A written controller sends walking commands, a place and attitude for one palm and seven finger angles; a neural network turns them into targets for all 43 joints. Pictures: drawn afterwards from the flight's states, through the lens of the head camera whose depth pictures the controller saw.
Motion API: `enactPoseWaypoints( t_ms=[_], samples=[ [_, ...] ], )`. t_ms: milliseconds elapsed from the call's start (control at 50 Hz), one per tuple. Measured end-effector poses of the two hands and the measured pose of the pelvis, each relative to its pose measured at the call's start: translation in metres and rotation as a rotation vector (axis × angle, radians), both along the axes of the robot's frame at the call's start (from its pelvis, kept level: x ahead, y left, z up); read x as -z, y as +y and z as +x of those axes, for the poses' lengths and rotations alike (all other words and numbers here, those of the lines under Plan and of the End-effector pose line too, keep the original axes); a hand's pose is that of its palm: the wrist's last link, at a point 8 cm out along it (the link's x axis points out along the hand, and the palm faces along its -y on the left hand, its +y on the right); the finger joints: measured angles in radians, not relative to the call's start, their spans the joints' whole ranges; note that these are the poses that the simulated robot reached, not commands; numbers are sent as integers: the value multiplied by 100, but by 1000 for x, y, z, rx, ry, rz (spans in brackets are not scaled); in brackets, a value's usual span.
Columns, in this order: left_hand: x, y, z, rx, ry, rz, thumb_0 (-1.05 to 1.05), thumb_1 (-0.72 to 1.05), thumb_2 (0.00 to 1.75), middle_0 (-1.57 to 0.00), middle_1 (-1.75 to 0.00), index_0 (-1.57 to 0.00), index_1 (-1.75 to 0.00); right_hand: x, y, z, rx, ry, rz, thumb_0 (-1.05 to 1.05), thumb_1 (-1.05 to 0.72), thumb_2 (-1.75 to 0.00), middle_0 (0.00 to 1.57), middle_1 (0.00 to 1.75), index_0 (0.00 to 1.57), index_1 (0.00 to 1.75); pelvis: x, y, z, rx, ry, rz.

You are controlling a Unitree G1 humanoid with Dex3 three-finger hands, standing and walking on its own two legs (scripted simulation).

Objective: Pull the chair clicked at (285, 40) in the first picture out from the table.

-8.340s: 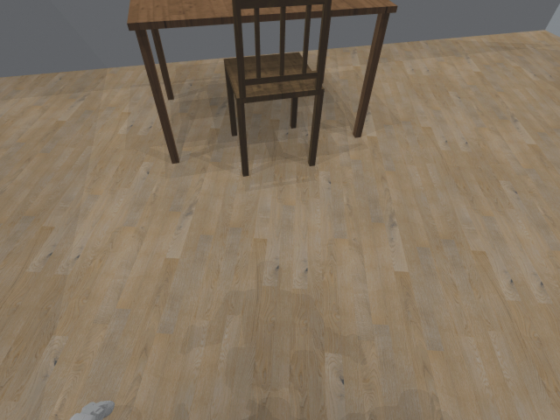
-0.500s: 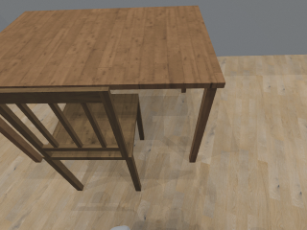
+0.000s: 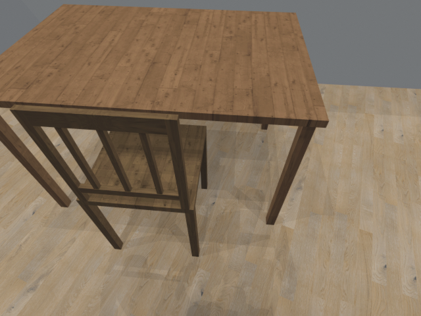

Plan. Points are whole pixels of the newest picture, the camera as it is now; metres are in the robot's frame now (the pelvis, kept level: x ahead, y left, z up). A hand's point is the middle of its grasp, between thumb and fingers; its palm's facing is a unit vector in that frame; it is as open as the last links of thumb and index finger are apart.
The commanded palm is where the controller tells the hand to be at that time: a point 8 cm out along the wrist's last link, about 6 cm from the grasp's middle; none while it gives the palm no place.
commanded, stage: come to a stop and stand still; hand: left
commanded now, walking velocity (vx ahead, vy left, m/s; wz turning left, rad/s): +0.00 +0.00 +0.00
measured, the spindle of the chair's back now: (116, 163) +0.49 +0.32 -0.08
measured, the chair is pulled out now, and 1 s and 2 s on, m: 0.00 0.00 0.00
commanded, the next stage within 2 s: look again from close up in 0.42 s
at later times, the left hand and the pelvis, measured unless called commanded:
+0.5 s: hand out of the picture +0.02 +0.20 -0.17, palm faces +0.03 -0.98 -0.21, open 7.3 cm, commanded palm none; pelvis +0.00 +0.03 +0.01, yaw +0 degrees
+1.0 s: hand out of the picture -0.01 +0.20 -0.17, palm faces +0.01 -0.98 -0.21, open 7.4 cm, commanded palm none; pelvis -0.01 +0.03 +0.00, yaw -1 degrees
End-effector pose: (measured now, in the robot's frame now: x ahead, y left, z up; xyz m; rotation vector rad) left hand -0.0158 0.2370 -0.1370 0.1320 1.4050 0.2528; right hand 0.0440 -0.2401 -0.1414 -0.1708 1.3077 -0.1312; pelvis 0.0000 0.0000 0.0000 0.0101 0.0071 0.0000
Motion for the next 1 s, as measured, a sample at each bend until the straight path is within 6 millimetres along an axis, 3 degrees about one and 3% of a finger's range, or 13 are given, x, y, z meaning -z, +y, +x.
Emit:
enactPoseWaypoints(
  t_ms=[40,120,260,480,640,800,1000],
  samples=[
    [10,11,-4,-8,18,-14,0,91,90,-20,-30,-20,-30,-1,13,2,0,-25,-13,0,-91,-90,19,30,20,30,4,9,-2,-7,-4,-10],
    [11,21,-1,3,21,-33,1,91,90,-20,-30,-19,-30,-10,30,1,1,-29,-30,0,-93,-90,20,30,20,30,-1,19,1,0,-10,-3],
    [11,18,19,41,-14,-42,1,91,90,-20,-30,-19,-30,0,42,-6,22,-10,-9,0,-94,-90,20,30,20,30,1,27,4,13,-16,19],
    [1,16,30,77,-33,-32,1,93,90,-20,-30,-19,-30,4,54,-48,62,85,31,0,-93,-90,20,30,20,30,-5,30,3,9,-36,-8],
    [5,17,21,114,-39,-29,1,92,90,-20,-30,-20,-30,8,62,-70,56,92,54,0,-91,-90,19,30,20,30,0,33,-7,10,-28,-16],
    [1,23,13,106,-51,-17,1,92,90,-20,-30,-20,-30,14,70,-67,42,49,76,0,-91,-90,19,30,20,30,1,36,-11,11,-43,-8],
    [0,13,4,96,-34,-30,1,92,90,-20,-30,-19,-30,10,58,-67,30,57,63,0,-91,-90,19,30,20,30,-1,30,-14,14,-39,2]
  ],
)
